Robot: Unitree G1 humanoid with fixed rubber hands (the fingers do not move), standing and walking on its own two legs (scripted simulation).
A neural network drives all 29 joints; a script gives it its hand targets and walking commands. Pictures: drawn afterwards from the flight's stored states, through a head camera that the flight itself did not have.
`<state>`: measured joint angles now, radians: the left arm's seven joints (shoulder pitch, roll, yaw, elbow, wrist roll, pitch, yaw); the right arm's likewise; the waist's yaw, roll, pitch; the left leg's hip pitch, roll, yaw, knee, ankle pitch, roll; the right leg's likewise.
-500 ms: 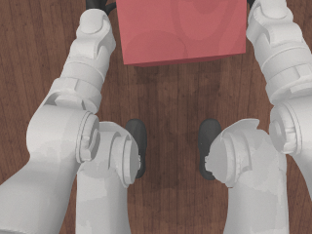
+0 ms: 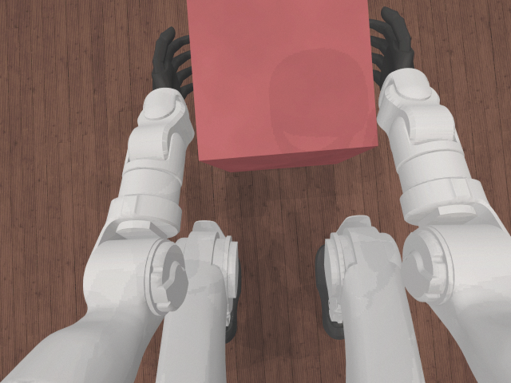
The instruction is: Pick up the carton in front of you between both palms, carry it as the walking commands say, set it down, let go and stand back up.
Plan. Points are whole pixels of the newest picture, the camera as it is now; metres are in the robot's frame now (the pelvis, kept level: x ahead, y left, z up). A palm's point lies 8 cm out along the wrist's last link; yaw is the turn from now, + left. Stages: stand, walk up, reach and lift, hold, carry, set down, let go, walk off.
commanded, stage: reach and lift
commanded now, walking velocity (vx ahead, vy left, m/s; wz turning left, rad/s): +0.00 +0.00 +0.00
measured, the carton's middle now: (279, 99) +0.52 -0.01 -0.16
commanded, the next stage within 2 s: none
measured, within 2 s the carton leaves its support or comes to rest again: neither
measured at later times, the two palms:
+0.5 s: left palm (107, 60) +0.48 +0.14 +0.08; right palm (476, 37) +0.48 -0.16 +0.08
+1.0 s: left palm out of the picture +0.44 +0.14 +0.24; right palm out of the picture +0.43 -0.16 +0.24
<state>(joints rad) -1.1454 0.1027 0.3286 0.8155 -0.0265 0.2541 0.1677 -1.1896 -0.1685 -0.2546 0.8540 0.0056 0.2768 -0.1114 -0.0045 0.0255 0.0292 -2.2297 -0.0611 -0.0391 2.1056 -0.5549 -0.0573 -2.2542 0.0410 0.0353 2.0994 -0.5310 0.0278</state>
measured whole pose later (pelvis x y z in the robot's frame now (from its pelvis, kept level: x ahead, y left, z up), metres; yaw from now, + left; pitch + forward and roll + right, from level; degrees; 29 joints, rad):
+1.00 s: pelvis +0.06 +0.00 +0.27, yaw -1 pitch +27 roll +0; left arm -0.55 -0.12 0.39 0.58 0.19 0.35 0.05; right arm -0.55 0.11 -0.37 0.57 -0.21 0.36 -0.03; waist 0.00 0.01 -0.22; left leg -1.20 -0.05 -0.06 1.20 -0.47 -0.02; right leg -1.22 0.03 0.05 1.19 -0.44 0.02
